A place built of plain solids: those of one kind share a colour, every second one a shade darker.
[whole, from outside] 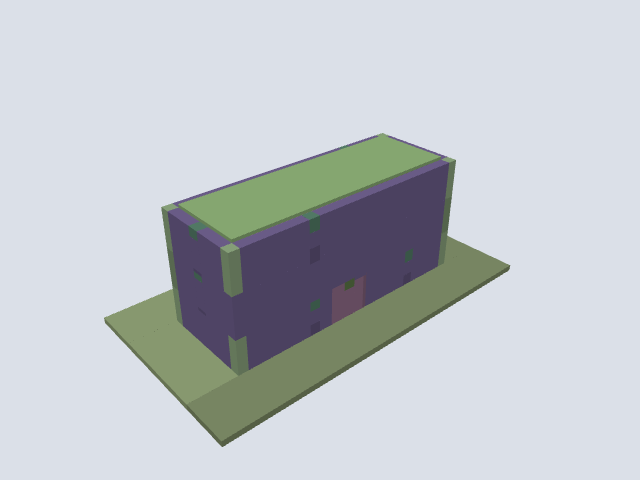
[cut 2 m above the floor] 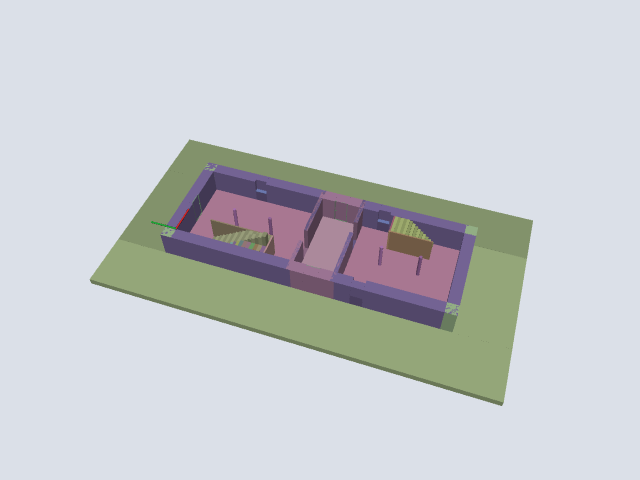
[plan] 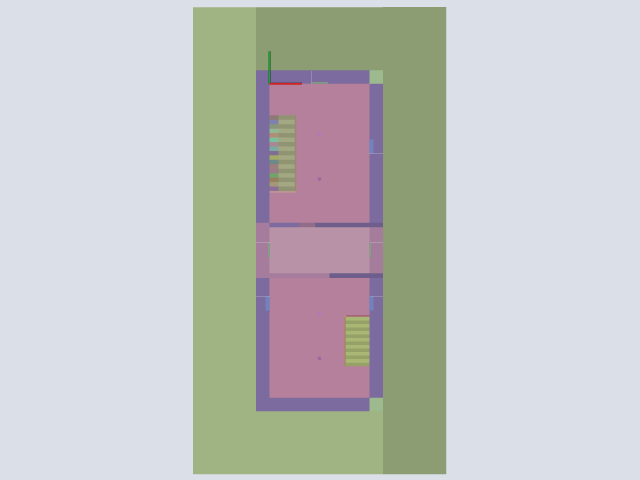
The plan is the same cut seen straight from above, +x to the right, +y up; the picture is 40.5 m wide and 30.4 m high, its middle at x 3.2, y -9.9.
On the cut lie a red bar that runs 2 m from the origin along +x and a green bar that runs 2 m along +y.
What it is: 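A mill's granary of three storeys over one footprint, every storey joined to the next by stairs rising through a hole in the floor above; posts, bins, sacks and machines on boarded floors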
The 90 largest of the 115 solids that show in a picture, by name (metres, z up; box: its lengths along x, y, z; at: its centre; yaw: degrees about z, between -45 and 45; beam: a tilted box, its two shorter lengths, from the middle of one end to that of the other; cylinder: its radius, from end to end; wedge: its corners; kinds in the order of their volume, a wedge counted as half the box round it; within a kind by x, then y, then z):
{
 "wall_1": {"box": [0.6, 0.9, 1.2], "at": [-0.55, -13.92, 1.55]},
 "wall_2": {"box": [0.85, 6.37, 3.35], "at": [-0.42, -17.55, 1.52]},
 "wall_3": {"box": [0.85, 0.9, 1.1], "at": [-0.42, -13.92, 0.4]},
 "wall_4": {"box": [0.85, 1.47, 3.35], "at": [-0.42, -12.73, 1.52]},
 "wall_5": {"box": [0.85, 16.31, 3.45], "at": [-0.42, -12.59, 7.87]},
 "wall_6": {"box": [0.85, 9.95, 3.35], "at": [-0.42, -4.12, 1.52]},
 "wall_7": {"box": [0.85, 4.38, 3.45], "at": [-0.42, -1.34, 7.87]},
 "wall_8": {"box": [2.75, 0.3, 3.35], "at": [0.53, -8.95, 1.52]},
 "wall_9": {"box": [3.52, 0.85, 3.45], "at": [0.91, -20.32, 4.67]},
 "wall_10": {"box": [3.52, 0.85, 3.45], "at": [0.91, -20.32, 7.87]},
 "wall_11": {"box": [3.52, 0.85, 3.35], "at": [0.91, 0.42, 1.52]},
 "wall_12": {"box": [4.65, 0.3, 3.35], "at": [1.48, -12.15, 1.52]},
 "wall_13": {"box": [1.0, 0.81, 2.45], "at": [3.17, -20.34, 4.42]},
 "wall_14": {"box": [1.0, 0.81, 2.45], "at": [3.17, -20.34, 7.62]},
 "wall_15": {"box": [8.04, 0.85, 3.35], "at": [3.17, -20.32, 1.52]},
 "wall_16": {"box": [8.04, 0.85, 3.45], "at": [3.17, 0.42, 7.87]},
 "wall_17": {"box": [1.0, 0.81, 2.45], "at": [3.17, 0.45, 1.22]},
 "wall_18": {"box": [4.29, 0.3, 3.35], "at": [5.04, -8.95, 1.52]},
 "wall_19": {"box": [3.52, 0.85, 3.45], "at": [5.43, -20.32, 4.67]},
 "wall_20": {"box": [3.52, 0.85, 3.45], "at": [5.43, -20.32, 7.87]},
 "wall_21": {"box": [3.52, 0.85, 3.35], "at": [5.43, 0.42, 1.52]},
 "wall_22": {"box": [2.39, 0.3, 3.35], "at": [6.0, -12.15, 1.52]},
 "wall_23": {"box": [0.85, 6.37, 3.35], "at": [6.76, -17.55, 1.52]},
 "wall_24": {"box": [0.85, 6.37, 3.45], "at": [6.76, -17.55, 7.87]},
 "wall_25": {"box": [0.85, 0.9, 1.1], "at": [6.76, -13.92, 0.4]},
 "wall_26": {"box": [0.85, 0.9, 1.2], "at": [6.76, -13.92, 6.75]},
 "wall_27": {"box": [0.85, 1.47, 3.35], "at": [6.76, -12.73, 1.52]},
 "wall_28": {"box": [0.85, 21.59, 3.45], "at": [6.76, -9.95, 4.67]},
 "wall_29": {"box": [0.85, 4.67, 3.35], "at": [6.76, -6.76, 1.52]},
 "wall_30": {"box": [0.85, 14.32, 3.45], "at": [6.76, -6.31, 7.87]},
 "wall_31": {"box": [0.85, 0.9, 1.1], "at": [6.76, -3.98, 0.4]},
 "wall_32": {"box": [0.85, 4.38, 3.35], "at": [6.76, -1.34, 1.52]},
 "wall_33": {"box": [0.6, 0.9, 1.2], "at": [6.89, -13.92, 1.55]},
 "wall_34": {"box": [0.6, 0.9, 1.2], "at": [6.89, -13.92, 7.95]},
 "wall_35": {"box": [0.6, 0.9, 1.2], "at": [6.89, -3.98, 1.55]},
 "ground_garden_1": {"box": [4.0, 29.59, 0.5], "at": [-2.85, -9.95, -0.27]},
 "ground_garden_2": {"box": [8.04, 4.0, 0.5], "at": [3.17, -22.74, -0.27]},
 "ground_garden_3": {"box": [8.04, 4.0, 0.5], "at": [3.17, 2.85, -0.27]},
 "ground_garden_4": {"box": [4.0, 29.59, 0.5], "at": [9.19, -9.95, -0.27]},
 "floor_1": {"box": [6.34, 7.59, 0.55], "at": [3.17, -16.09, -0.28]},
 "floor_2": {"box": [6.34, 8.8, 0.55], "at": [3.17, -4.4, -0.28]},
 "wall_cart_1": {"box": [0.81, 1.0, 2.45], "at": [-0.45, -10.55, 1.22]},
 "wall_cart_2": {"box": [0.85, 1.25, 3.35], "at": [-0.42, -11.68, 1.52]},
 "wall_cart_3": {"box": [0.85, 1.25, 3.35], "at": [-0.42, -9.43, 1.52]},
 "wall_cart_4": {"box": [2.75, 0.3, 3.35], "at": [0.53, -8.95, 1.52]},
 "wall_cart_5": {"box": [4.65, 0.3, 3.35], "at": [1.48, -12.15, 1.52]},
 "wall_cart_6": {"box": [4.29, 0.3, 3.35], "at": [5.04, -8.95, 1.52]},
 "wall_cart_7": {"box": [2.39, 0.3, 3.35], "at": [6.0, -12.15, 1.52]},
 "wall_cart_8": {"box": [0.85, 1.25, 3.35], "at": [6.76, -11.68, 1.52]},
 "wall_cart_9": {"box": [0.85, 1.25, 3.35], "at": [6.76, -9.43, 1.52]},
 "wall_cart_10": {"box": [0.81, 1.0, 2.45], "at": [6.79, -10.55, 1.22]},
 "roof_1": {"box": [6.34, 19.89, 0.25], "at": [3.17, -9.95, 9.72]},
 "corner_1": {"box": [0.85, 0.85, 3.25], "at": [-0.42, -20.32, 1.57]},
 "corner_2": {"box": [0.85, 0.85, 3.2], "at": [-0.42, -20.32, 4.8]},
 "corner_3": {"box": [0.85, 0.85, 3.2], "at": [-0.42, -20.32, 8.0]},
 "corner_4": {"box": [0.85, 0.85, 3.25], "at": [-0.42, 0.42, 1.57]},
 "corner_5": {"box": [0.85, 0.85, 3.25], "at": [6.76, -20.32, 1.57]},
 "corner_6": {"box": [0.85, 0.85, 3.2], "at": [6.76, -20.32, 8.0]},
 "corner_7": {"box": [0.85, 0.85, 3.25], "at": [6.76, 0.42, 1.57]},
 "corner_8": {"box": [0.85, 0.85, 3.2], "at": [6.76, 0.42, 4.8]},
 "corner_9": {"box": [0.85, 0.85, 3.2], "at": [6.76, 0.42, 8.0]},
 "floor_cart_1": {"box": [6.34, 2.9, 0.55], "at": [3.17, -10.55, -0.28]},
 "step_steep_1": {"box": [1.51, 0.23, 0.9], "at": [5.59, -17.11, 0.4]},
 "step_steep_2": {"box": [1.51, 0.23, 1.12], "at": [5.59, -16.89, 0.51]},
 "step_steep_3": {"box": [1.51, 0.23, 1.33], "at": [5.59, -16.66, 0.61]},
 "step_steep_4": {"box": [1.51, 0.23, 1.54], "at": [5.59, -16.44, 0.72]},
 "step_steep_5": {"box": [1.51, 0.23, 1.76], "at": [5.59, -16.22, 0.83]},
 "step_steep_6": {"box": [1.51, 0.23, 1.97], "at": [5.59, -15.99, 0.93]},
 "step_steep_7": {"box": [1.51, 0.23, 2.18], "at": [5.59, -15.77, 1.04]},
 "step_steep_8": {"box": [1.51, 0.23, 2.4], "at": [5.59, -15.55, 1.15]},
 "step_steep_9": {"box": [1.51, 0.23, 2.61], "at": [5.59, -15.33, 1.25]},
 "step_steep_10": {"box": [1.51, 0.23, 2.82], "at": [5.59, -15.1, 1.36]},
 "step_steep_11": {"box": [1.51, 0.23, 3.04], "at": [5.59, -14.88, 1.47]},
 "wall_head_1": {"box": [1.0, 0.85, 0.75], "at": [3.17, -20.32, 6.02]},
 "wall_head_2": {"box": [1.0, 0.85, 0.75], "at": [3.17, -20.32, 9.22]},
 "wall_head_3": {"box": [0.85, 0.9, 1.05], "at": [6.76, -13.92, 2.67]},
 "wall_head_4": {"box": [0.85, 0.9, 1.05], "at": [6.76, -13.92, 9.07]},
 "wall_head_5": {"box": [0.85, 0.9, 1.05], "at": [6.76, -3.98, 2.67]},
 "wall_main_1": {"box": [0.1, 4.82, 5.65], "at": [1.65, -4.38, 2.77]},
 "wall_steep_1": {"box": [0.1, 3.15, 5.65], "at": [4.79, -16.34, 2.77]},
 "step_main_1": {"box": [0.58, 0.28, 2.89], "at": [1.31, -6.37, 1.4]},
 "step_main_2": {"box": [0.58, 0.28, 2.54], "at": [1.31, -5.81, 1.22]},
 "step_main_3": {"box": [0.58, 0.28, 2.18], "at": [1.31, -5.24, 1.04]},
 "step_main_4": {"box": [0.58, 0.28, 1.83], "at": [1.31, -4.68, 0.86]},
 "wall_head_cart_1": {"box": [0.85, 1.0, 0.75], "at": [6.76, -10.55, 2.82]},
 "floor_main_hda_1": {"box": [1.6, 0.12, 3.25], "at": [0.8, -6.85, 1.57]},
 "floor_steep_hda_1": {"box": [1.51, 0.12, 3.25], "at": [5.59, -14.71, 1.57]},
 "step_main_f1t14a_1": {"box": [0.58, 0.28, 2.54], "at": [0.29, -5.81, 1.22]},
 "step_main_f1t13a_1": {"box": [0.58, 0.28, 2.36], "at": [0.29, -5.52, 1.13]},
 "step_main_f1t12a_1": {"box": [0.58, 0.28, 2.18], "at": [0.29, -5.24, 1.04]}
}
